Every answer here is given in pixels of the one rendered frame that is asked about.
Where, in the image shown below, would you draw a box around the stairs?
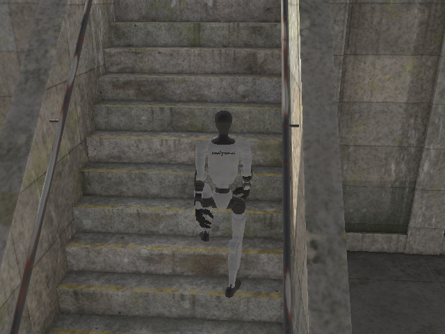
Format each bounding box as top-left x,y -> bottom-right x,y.
48,0 -> 293,334

